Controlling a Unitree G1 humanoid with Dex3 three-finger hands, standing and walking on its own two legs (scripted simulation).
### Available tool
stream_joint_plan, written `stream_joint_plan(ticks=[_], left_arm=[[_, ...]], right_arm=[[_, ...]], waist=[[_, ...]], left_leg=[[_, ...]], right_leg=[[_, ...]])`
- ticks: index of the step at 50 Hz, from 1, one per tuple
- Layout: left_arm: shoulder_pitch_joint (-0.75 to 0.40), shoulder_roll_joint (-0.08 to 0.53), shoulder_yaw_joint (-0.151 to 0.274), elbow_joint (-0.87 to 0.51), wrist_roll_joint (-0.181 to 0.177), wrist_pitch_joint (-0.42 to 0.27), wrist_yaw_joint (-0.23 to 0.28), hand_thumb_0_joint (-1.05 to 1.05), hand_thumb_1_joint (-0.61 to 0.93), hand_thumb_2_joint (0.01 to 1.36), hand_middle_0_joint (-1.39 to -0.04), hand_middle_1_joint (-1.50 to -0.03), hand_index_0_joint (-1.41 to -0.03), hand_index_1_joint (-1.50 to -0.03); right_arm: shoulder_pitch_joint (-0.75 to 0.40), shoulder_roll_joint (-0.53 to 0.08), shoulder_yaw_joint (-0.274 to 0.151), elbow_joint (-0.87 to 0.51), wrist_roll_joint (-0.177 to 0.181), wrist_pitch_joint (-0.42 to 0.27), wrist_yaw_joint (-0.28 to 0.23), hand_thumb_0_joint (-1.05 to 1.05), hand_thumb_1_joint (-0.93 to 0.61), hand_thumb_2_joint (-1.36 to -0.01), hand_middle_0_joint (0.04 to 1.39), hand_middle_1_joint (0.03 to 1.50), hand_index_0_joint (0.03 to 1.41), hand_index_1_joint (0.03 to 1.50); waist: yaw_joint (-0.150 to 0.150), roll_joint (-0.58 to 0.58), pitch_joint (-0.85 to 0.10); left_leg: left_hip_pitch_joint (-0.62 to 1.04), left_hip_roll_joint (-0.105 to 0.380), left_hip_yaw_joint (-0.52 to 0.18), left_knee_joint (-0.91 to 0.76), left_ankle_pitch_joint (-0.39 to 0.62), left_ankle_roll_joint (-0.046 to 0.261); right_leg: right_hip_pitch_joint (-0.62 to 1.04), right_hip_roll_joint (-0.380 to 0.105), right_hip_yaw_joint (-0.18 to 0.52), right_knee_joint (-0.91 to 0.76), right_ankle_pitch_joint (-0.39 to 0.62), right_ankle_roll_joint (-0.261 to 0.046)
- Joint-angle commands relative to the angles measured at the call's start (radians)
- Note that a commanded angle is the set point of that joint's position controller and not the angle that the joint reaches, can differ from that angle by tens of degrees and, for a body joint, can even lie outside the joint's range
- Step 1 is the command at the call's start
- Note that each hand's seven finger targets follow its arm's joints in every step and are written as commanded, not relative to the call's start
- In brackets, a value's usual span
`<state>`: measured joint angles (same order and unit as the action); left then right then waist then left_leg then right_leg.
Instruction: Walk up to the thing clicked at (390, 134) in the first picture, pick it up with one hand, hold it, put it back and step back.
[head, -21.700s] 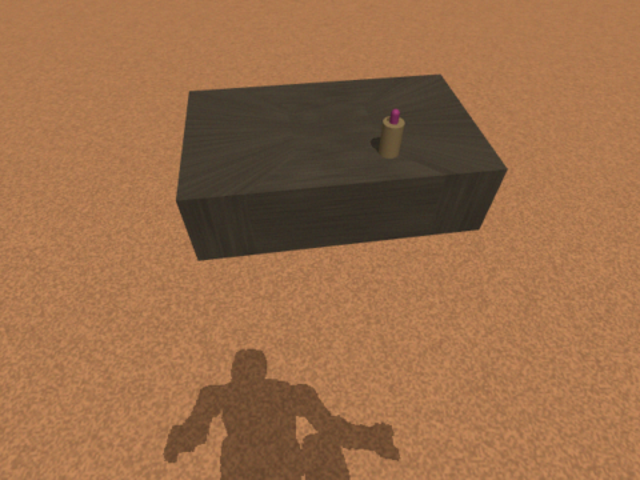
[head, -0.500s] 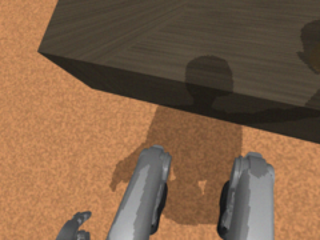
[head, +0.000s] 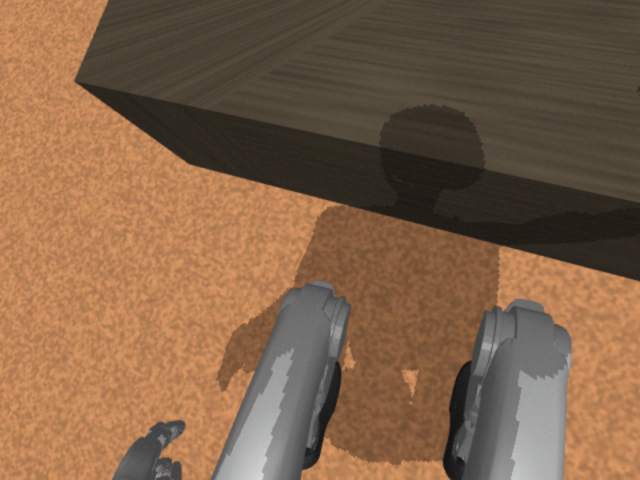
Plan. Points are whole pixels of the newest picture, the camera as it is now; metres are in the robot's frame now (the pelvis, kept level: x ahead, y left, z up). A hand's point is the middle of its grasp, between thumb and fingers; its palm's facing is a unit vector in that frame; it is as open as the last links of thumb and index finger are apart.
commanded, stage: loosen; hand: right
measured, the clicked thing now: out of the picture +0.53 -0.33 +0.02
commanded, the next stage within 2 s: open in 0.02 s
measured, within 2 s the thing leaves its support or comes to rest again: neither
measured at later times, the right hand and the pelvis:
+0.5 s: hand out of the picture +0.54 -0.34 +0.02, palm faces +0.39 +0.92 -0.03, open 14.3 cm; pelvis +0.00 +0.00 +0.00, yaw +1 degrees
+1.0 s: hand out of the picture +0.52 -0.41 +0.12, palm faces +0.48 +0.88 -0.06, open 17.3 cm; pelvis +0.01 +0.00 +0.05, yaw +0 degrees
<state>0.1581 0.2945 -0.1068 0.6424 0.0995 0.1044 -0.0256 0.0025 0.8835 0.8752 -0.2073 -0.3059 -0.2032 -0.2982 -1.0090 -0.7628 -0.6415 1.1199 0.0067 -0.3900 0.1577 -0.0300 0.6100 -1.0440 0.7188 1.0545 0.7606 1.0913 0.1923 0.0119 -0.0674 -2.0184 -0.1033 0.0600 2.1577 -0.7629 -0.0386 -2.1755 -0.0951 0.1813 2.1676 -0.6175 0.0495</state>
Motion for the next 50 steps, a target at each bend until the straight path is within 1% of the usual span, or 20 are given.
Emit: stream_joint_plan(ticks=[1,5,6,7,10,13,16,17,18,23,27,29,38,41,42,44,46,48,49,50], left_arm=[[0.213,0.241,0.085,-0.022,-0.002,0.007,0.019,0.000,0.913,0.859,-0.199,-0.307,-0.218,-0.288],[0.216,0.231,0.074,-0.019,-0.006,0.008,0.022,0.000,0.906,0.871,-0.201,-0.310,-0.217,-0.294],[0.207,0.247,0.082,-0.022,-0.007,0.006,0.023,0.000,0.903,0.875,-0.202,-0.311,-0.217,-0.296],[0.208,0.240,0.077,-0.028,-0.008,0.006,0.024,0.000,0.882,0.890,-0.203,-0.307,-0.206,-0.304],[0.206,0.245,0.081,-0.028,-0.009,0.007,0.023,0.000,0.884,0.892,-0.202,-0.308,-0.205,-0.305],[0.204,0.240,0.069,-0.039,-0.013,0.006,0.024,0.000,0.879,0.899,-0.204,-0.309,-0.204,-0.311],[0.207,0.232,0.062,-0.045,-0.012,0.008,0.022,0.000,0.881,0.899,-0.205,-0.311,-0.203,-0.314],[0.214,0.241,0.069,-0.050,-0.016,0.009,0.023,0.000,0.877,0.902,-0.205,-0.309,-0.201,-0.314],[0.210,0.235,0.060,-0.050,-0.015,0.010,0.022,0.000,0.878,0.902,-0.207,-0.313,-0.202,-0.318],[0.201,0.236,0.063,-0.063,-0.017,0.011,0.020,0.000,0.875,0.901,-0.208,-0.312,-0.200,-0.321],[0.206,0.237,0.065,-0.065,-0.019,0.014,0.020,0.000,0.880,0.898,-0.209,-0.314,-0.202,-0.322],[0.205,0.231,0.061,-0.057,-0.017,0.013,0.020,0.000,0.890,0.893,-0.204,-0.307,-0.200,-0.311],[0.204,0.258,0.088,-0.078,-0.035,0.031,0.032,0.000,0.884,0.897,-0.198,-0.299,-0.193,-0.305],[0.207,0.244,0.088,-0.086,-0.045,0.033,0.037,0.000,0.892,0.889,-0.194,-0.297,-0.194,-0.298],[0.208,0.257,0.104,-0.070,-0.047,0.034,0.042,0.000,0.886,0.891,-0.196,-0.297,-0.194,-0.300],[0.203,0.232,0.086,-0.048,-0.052,0.028,0.040,0.000,0.887,0.885,-0.196,-0.297,-0.196,-0.297],[0.203,0.230,0.077,-0.037,-0.060,0.018,0.043,0.000,0.888,0.884,-0.199,-0.299,-0.200,-0.298],[0.185,0.242,0.070,-0.046,-0.065,0.008,0.044,0.000,0.879,0.886,-0.202,-0.300,-0.202,-0.300],[0.188,0.255,0.077,-0.042,-0.069,0.003,0.044,0.000,0.880,0.885,-0.202,-0.300,-0.203,-0.300],[0.179,0.246,0.065,-0.050,-0.071,-0.005,0.040,0.000,0.877,0.885,-0.202,-0.298,-0.202,-0.299]], right_arm=[[-0.428,-0.346,-0.012,-0.264,0.039,-0.084,-0.004,0.000,0.192,-0.848,1.136,1.070,1.172,1.070],[-0.443,-0.367,-0.017,-0.303,0.043,-0.077,-0.007,0.000,0.369,-0.580,1.076,0.877,1.104,0.878],[-0.399,-0.329,0.005,-0.247,0.044,-0.065,-0.002,0.000,0.392,-0.534,1.061,0.839,1.087,0.840],[-0.443,-0.375,-0.019,-0.327,0.047,-0.072,-0.004,0.000,0.419,-0.555,0.981,0.803,1.007,0.804],[-0.407,-0.320,0.016,-0.267,0.044,-0.058,-0.001,0.000,0.456,-0.403,0.817,0.643,0.837,0.644],[-0.378,-0.340,0.008,-0.257,0.044,-0.050,-0.001,0.000,0.502,-0.287,0.718,0.521,0.732,0.522],[-0.354,-0.305,0.018,-0.241,0.053,-0.039,0.005,0.000,0.526,-0.228,0.597,0.430,0.609,0.431],[-0.372,-0.348,-0.012,-0.285,0.058,-0.040,0.002,0.000,0.532,-0.202,0.546,0.390,0.555,0.390],[-0.326,-0.330,-0.001,-0.228,0.053,-0.031,0.006,0.000,0.521,-0.197,0.505,0.367,0.514,0.367],[-0.347,-0.312,0.013,-0.264,0.058,-0.030,0.008,0.000,0.475,-0.192,0.337,0.284,0.344,0.284],[-0.361,-0.346,-0.004,-0.305,0.059,-0.033,-0.001,0.000,0.447,-0.161,0.223,0.209,0.225,0.209],[-0.352,-0.308,0.010,-0.280,0.064,-0.031,-0.001,0.000,0.468,-0.143,0.171,0.168,0.178,0.168],[-0.396,-0.541,-0.104,-0.411,0.049,0.003,0.009,0.000,0.518,-0.030,0.075,0.050,0.075,0.050],[-0.383,-0.561,-0.116,-0.441,0.049,0.033,0.024,0.000,0.507,-0.019,0.074,0.040,0.069,0.040],[-0.398,-0.576,-0.115,-0.451,0.047,0.038,0.028,0.000,0.522,-0.025,0.072,0.045,0.069,0.044],[-0.299,-0.504,-0.079,-0.291,0.045,0.064,0.047,0.000,0.528,-0.032,0.070,0.050,0.069,0.050],[-0.273,-0.494,-0.074,-0.219,0.051,0.068,0.070,0.000,0.522,-0.037,0.063,0.048,0.064,0.048],[-0.275,-0.543,-0.093,-0.197,0.063,0.065,0.103,0.000,0.535,-0.056,0.055,0.056,0.060,0.055],[-0.304,-0.537,-0.078,-0.199,0.070,0.063,0.120,0.000,0.542,-0.058,0.055,0.058,0.061,0.058],[-0.262,-0.491,-0.054,-0.104,0.071,0.071,0.138,0.000,0.540,-0.058,0.052,0.057,0.059,0.056]], waist=[[0.008,-0.316,-0.743],[0.004,-0.318,-0.740],[0.005,-0.308,-0.729],[0.000,-0.336,-0.738],[0.008,-0.327,-0.715],[0.002,-0.314,-0.707],[0.015,-0.302,-0.689],[-0.005,-0.307,-0.715],[0.004,-0.296,-0.690],[0.004,-0.314,-0.704],[-0.004,-0.311,-0.702],[0.008,-0.303,-0.680],[-0.062,-0.374,-0.897],[-0.062,-0.375,-0.920],[-0.062,-0.390,-0.892],[-0.026,-0.318,-0.738],[-0.002,-0.236,-0.642],[-0.011,-0.251,-0.612],[0.004,-0.257,-0.589],[0.022,-0.237,-0.552]], left_leg=[[0.265,-0.005,0.073,-0.268,0.272,0.062],[0.281,-0.002,0.072,-0.267,0.278,0.060],[0.258,-0.005,0.074,-0.269,0.251,0.062],[0.251,-0.004,0.075,-0.261,0.248,0.065],[0.219,-0.005,0.082,-0.256,0.230,0.067],[0.245,-0.005,0.082,-0.266,0.244,0.064],[0.253,-0.007,0.084,-0.262,0.278,0.061],[0.265,-0.007,0.081,-0.263,0.279,0.063],[0.273,-0.006,0.085,-0.265,0.285,0.060],[0.255,-0.007,0.084,-0.260,0.281,0.063],[0.260,-0.006,0.081,-0.264,0.274,0.064],[0.249,-0.007,0.086,-0.263,0.274,0.063],[0.387,-0.007,0.057,-0.311,0.301,0.062],[0.436,-0.008,0.052,-0.360,0.324,0.059],[0.424,-0.006,0.046,-0.375,0.306,0.061],[0.395,-0.010,0.055,-0.411,0.279,0.057],[0.402,-0.009,0.057,-0.438,0.278,0.051],[0.387,-0.008,0.053,-0.449,0.261,0.054],[0.370,-0.003,0.055,-0.457,0.234,0.056],[0.356,-0.004,0.059,-0.468,0.222,0.055]], right_leg=[[0.625,-0.006,-0.074,-0.193,0.150,-0.070],[0.598,-0.003,-0.080,-0.188,0.150,-0.072],[0.605,-0.005,-0.078,-0.191,0.127,-0.072],[0.602,-0.004,-0.076,-0.192,0.127,-0.071],[0.613,-0.003,-0.071,-0.199,0.117,-0.070],[0.594,-0.003,-0.073,-0.199,0.123,-0.074],[0.577,-0.006,-0.070,-0.185,0.155,-0.074],[0.585,-0.006,-0.072,-0.192,0.158,-0.075],[0.574,-0.006,-0.069,-0.189,0.164,-0.075],[0.587,-0.006,-0.068,-0.188,0.165,-0.075],[0.578,-0.007,-0.072,-0.188,0.155,-0.076],[0.572,-0.007,-0.069,-0.187,0.152,-0.076],[0.731,-0.014,-0.083,-0.247,0.208,-0.068],[0.795,-0.018,-0.078,-0.292,0.238,-0.068],[0.800,-0.015,-0.084,-0.306,0.218,-0.068],[0.727,-0.014,-0.080,-0.328,0.175,-0.074],[0.660,-0.011,-0.076,-0.331,0.150,-0.086],[0.652,-0.010,-0.075,-0.347,0.133,-0.090],[0.654,-0.008,-0.070,-0.365,0.107,-0.089],[0.648,-0.008,-0.066,-0.373,0.092,-0.092]])
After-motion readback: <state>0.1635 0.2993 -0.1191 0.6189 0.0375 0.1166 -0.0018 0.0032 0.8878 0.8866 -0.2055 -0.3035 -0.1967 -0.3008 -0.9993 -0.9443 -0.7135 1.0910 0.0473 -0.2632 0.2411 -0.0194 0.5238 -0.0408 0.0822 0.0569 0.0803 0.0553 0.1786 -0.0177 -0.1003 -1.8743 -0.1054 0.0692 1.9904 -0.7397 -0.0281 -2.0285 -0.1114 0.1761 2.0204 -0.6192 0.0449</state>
